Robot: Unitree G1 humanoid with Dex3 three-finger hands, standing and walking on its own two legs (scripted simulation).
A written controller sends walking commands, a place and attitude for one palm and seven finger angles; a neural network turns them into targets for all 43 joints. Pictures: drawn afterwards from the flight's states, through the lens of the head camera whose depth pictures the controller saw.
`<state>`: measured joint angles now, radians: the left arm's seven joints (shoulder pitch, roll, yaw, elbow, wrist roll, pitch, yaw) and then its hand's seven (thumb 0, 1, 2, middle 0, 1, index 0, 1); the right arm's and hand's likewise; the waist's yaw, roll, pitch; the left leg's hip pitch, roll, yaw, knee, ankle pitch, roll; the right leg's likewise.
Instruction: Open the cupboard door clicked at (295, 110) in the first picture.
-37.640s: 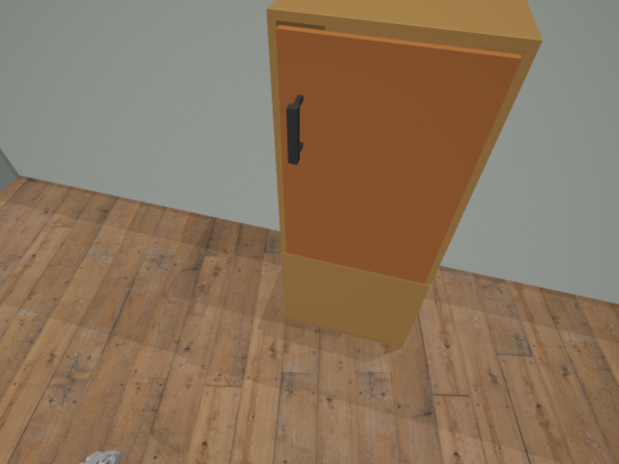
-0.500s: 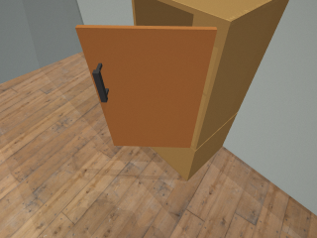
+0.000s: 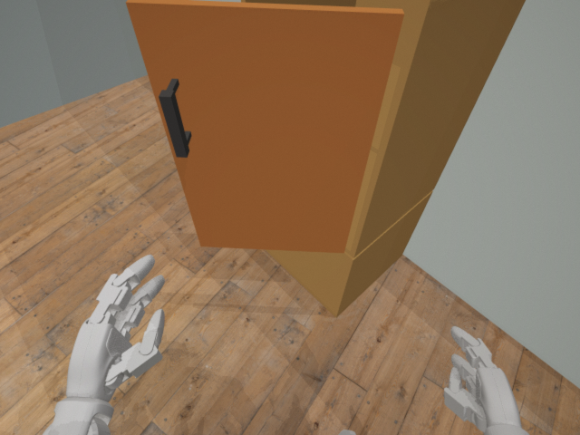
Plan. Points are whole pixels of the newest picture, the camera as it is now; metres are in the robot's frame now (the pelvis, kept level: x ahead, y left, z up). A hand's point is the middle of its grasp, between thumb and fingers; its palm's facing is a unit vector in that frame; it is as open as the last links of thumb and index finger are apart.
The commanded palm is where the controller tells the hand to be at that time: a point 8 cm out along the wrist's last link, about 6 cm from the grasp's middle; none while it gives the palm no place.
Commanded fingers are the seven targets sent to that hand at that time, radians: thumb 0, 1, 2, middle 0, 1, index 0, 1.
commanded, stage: raise the hand with hooked fingers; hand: left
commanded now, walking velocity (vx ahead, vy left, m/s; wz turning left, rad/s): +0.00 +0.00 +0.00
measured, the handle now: (178, 119) +0.58 +0.22 +0.12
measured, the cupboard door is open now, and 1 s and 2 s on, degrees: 45 45 45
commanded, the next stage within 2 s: move the hooked fingers beside the handle in 1.80 s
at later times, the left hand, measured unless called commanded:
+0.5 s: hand (108, 339) +0.22 +0.24 +0.05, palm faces +0.01 -1.00 -0.05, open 10.9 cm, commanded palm +0.19 +0.29 +0.06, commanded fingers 0.00 -0.06 0.49 -0.27 -0.92 -0.27 -0.92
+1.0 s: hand (61, 288) +0.26 +0.29 +0.10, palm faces +0.05 -1.00 -0.06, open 13.6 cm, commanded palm +0.23 +0.33 +0.11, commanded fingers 0.00 -0.50 0.30 -0.30 -1.20 -0.30 -1.20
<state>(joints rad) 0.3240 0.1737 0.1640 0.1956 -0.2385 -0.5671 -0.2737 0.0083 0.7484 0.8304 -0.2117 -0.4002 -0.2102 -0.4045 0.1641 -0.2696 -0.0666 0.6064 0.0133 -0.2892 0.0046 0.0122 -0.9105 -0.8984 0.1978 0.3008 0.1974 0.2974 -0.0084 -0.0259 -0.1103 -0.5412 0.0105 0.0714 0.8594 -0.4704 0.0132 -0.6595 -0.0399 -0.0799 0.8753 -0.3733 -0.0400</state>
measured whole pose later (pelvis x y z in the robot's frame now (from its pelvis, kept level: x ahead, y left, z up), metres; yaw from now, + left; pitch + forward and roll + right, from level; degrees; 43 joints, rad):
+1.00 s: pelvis +0.00 +0.03 +0.02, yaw +2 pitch +5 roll -2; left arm 0.07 0.37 0.35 0.21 -0.32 -0.18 -0.41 0.00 -0.41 0.34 -0.30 -1.13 -0.30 -1.14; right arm 0.24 -0.26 0.06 0.57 0.04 -0.26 -0.08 0.01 -0.90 -0.90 0.20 0.30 0.20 0.30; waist 0.03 0.02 -0.05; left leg -0.43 0.00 0.03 0.79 -0.45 0.04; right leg -0.49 -0.04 -0.12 0.72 -0.31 0.00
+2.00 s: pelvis +0.00 +0.01 +0.03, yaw +1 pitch +3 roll +0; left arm -0.15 0.43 0.44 0.45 -0.32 -0.15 -0.50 -0.01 -0.50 0.30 -0.31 -1.20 -0.30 -1.20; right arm 0.26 -0.28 0.06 0.61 0.05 -0.23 -0.10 0.01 -0.90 -0.90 0.20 0.30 0.20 0.30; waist 0.03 0.03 -0.03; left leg -0.33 0.01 0.04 0.65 -0.37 0.01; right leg -0.41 -0.02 -0.11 0.62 -0.26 -0.03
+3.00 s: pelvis +0.01 +0.03 +0.02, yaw -1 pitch +13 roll -2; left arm -0.77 0.59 0.45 1.10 -0.17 -0.27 -0.46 -0.01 -0.50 0.30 -0.30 -1.20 -0.30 -1.20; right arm 0.38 -0.28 0.06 0.62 0.03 -0.04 -0.05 0.01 -0.90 -0.90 0.20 0.30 0.20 0.30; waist -0.10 0.00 -0.06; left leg -0.57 0.02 0.06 0.76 -0.42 0.04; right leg -0.64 -0.02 -0.08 0.68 -0.27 0.00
